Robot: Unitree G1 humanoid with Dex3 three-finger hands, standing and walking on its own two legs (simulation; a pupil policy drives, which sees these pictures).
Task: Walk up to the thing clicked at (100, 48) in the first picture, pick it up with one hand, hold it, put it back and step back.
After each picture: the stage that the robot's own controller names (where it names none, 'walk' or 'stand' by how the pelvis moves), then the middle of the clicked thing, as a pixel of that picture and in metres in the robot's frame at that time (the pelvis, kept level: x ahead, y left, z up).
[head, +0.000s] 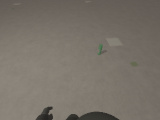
stand; (100, 49) +1.44 -0.11 -0.65
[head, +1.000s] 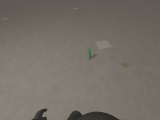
walk; (89, 54) +1.30 +0.20 -0.63
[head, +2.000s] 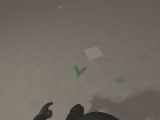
walk; (76, 71) +0.79 +0.32 -0.64
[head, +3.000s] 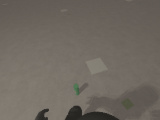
walk; (76, 89) +0.50 +0.25 -0.65
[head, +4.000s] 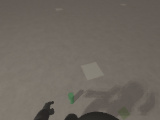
stand; (71, 98) +0.38 +0.22 -0.65
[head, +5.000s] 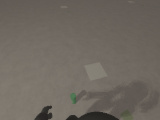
stand; (73, 98) +0.36 +0.20 -0.66
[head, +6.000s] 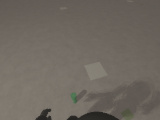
stand; (74, 98) +0.37 +0.21 -0.66
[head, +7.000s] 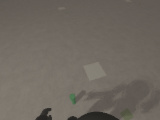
stand; (73, 99) +0.36 +0.22 -0.66
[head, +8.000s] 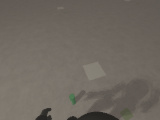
stand; (72, 99) +0.35 +0.22 -0.66
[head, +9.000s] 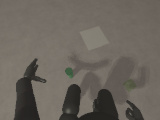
go down; (69, 73) +0.39 +0.21 -0.43
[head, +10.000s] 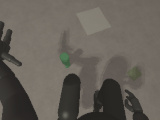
go down; (65, 61) +0.44 +0.23 -0.28
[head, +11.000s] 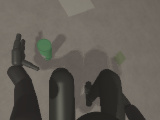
close in; (46, 51) +0.42 +0.27 -0.18
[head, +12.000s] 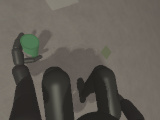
close; (31, 50) +0.42 +0.29 -0.16
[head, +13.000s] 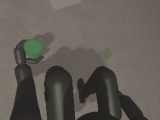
lift; (33, 52) +0.40 +0.29 -0.16
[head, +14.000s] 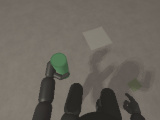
lift; (62, 68) +0.33 +0.21 +0.02
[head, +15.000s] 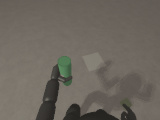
hold; (66, 73) +0.32 +0.19 +0.03
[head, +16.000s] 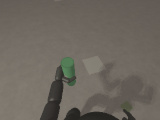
hold; (69, 73) +0.32 +0.17 +0.04
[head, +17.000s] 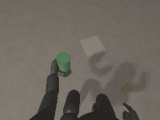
crouch; (65, 67) +0.37 +0.19 -0.02
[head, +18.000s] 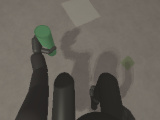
lower; (48, 44) +0.48 +0.26 -0.05
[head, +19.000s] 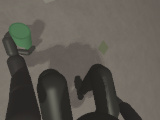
lower; (24, 43) +0.46 +0.29 -0.17
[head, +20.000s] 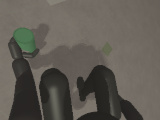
lower; (28, 46) +0.44 +0.29 -0.17
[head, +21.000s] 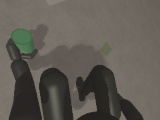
lower; (26, 47) +0.43 +0.30 -0.17
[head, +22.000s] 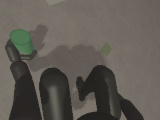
lower; (26, 48) +0.42 +0.30 -0.16
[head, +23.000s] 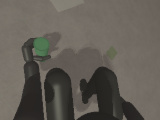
open; (41, 52) +0.42 +0.25 -0.17
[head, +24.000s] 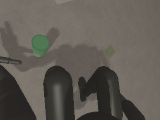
stand; (39, 49) +0.41 +0.26 -0.17
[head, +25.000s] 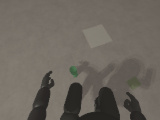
walk; (74, 72) +0.41 +0.19 -0.42
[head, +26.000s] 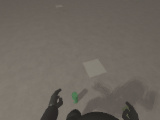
stand; (75, 98) +0.37 +0.17 -0.60
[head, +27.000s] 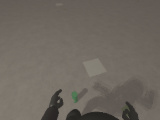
stand; (75, 97) +0.37 +0.17 -0.60
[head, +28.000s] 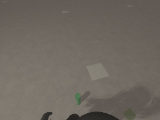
stand; (78, 99) +0.40 +0.16 -0.65
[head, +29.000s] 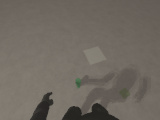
walk; (78, 83) +0.45 +0.12 -0.64
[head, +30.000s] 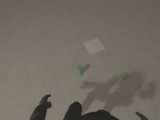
walk; (80, 70) +0.65 +0.18 -0.63
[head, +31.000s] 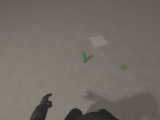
walk; (84, 57) +0.96 +0.18 -0.62
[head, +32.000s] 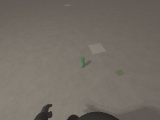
stand; (82, 62) +1.03 +0.21 -0.65
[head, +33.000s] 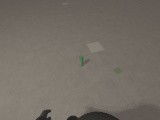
stand; (81, 61) +1.04 +0.23 -0.66
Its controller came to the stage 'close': yes
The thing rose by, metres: 0.70
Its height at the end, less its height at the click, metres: +0.00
